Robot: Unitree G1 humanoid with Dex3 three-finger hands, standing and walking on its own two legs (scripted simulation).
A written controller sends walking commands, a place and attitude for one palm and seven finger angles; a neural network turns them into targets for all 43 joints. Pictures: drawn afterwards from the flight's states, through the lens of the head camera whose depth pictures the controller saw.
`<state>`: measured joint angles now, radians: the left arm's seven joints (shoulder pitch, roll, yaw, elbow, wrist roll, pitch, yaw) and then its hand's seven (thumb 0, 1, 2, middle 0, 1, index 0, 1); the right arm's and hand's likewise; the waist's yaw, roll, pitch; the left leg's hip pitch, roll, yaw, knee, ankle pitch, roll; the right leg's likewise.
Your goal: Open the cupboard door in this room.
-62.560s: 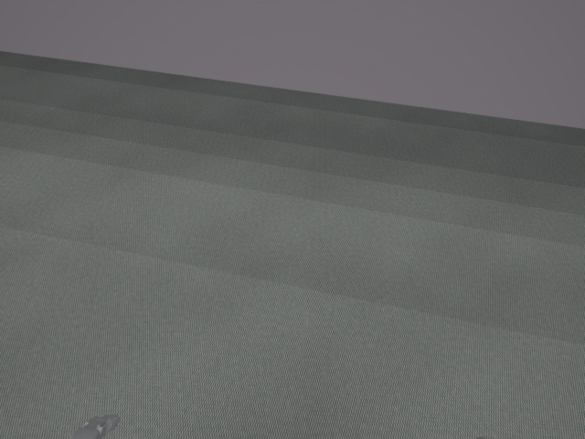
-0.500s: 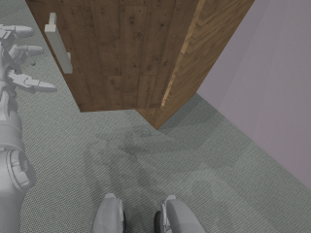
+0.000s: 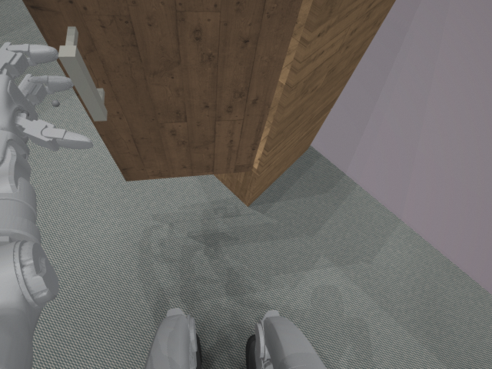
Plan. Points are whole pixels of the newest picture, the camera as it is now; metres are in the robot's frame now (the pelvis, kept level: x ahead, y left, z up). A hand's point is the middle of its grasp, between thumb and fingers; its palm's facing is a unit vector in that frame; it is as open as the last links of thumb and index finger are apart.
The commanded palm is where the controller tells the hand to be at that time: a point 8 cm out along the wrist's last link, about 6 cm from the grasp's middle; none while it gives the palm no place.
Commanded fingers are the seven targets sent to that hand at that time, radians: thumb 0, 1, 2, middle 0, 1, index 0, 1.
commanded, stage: slide the fingers in behind the handle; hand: left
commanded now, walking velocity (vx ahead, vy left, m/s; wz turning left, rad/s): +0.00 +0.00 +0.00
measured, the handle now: (87, 78) +0.55 +0.22 +0.06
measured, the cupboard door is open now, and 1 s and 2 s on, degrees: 52 52 52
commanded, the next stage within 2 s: close the thumb around the handle in 1.38 s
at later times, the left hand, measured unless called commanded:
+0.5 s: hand (84, 106) +0.49 +0.22 +0.07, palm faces +0.09 -1.00 -0.01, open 14.0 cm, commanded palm +0.48 +0.25 +0.06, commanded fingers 0.00 -0.50 0.30 -0.30 -1.20 -0.30 -1.20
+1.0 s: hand (101, 104) +0.50 +0.19 +0.06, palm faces +0.10 -1.00 -0.01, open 14.0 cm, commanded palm +0.48 +0.23 +0.06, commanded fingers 0.00 -0.50 0.30 -0.30 -1.20 -0.30 -1.20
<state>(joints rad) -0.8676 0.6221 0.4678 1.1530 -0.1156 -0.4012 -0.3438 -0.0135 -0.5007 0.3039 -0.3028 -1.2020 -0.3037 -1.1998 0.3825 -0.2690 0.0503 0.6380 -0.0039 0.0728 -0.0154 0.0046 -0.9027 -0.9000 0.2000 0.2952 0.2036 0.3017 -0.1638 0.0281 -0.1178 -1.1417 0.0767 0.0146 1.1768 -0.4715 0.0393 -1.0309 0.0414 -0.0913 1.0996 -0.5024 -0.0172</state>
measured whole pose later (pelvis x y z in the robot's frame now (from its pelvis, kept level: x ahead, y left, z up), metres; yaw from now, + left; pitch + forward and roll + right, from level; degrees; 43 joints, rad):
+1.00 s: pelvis +0.00 -0.01 +0.00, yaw +1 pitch +24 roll -4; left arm -0.85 0.47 0.40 1.15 -0.09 -0.44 -0.18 -0.01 -0.50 0.30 -0.30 -1.20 -0.31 -1.20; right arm 0.38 -0.25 0.03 0.64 -0.01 0.07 0.01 0.00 -0.90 -0.90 0.20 0.30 0.20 0.30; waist -0.17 0.03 -0.13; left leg -1.10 0.07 0.02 1.16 -0.47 0.03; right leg -1.01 0.04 -0.08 1.10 -0.51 -0.03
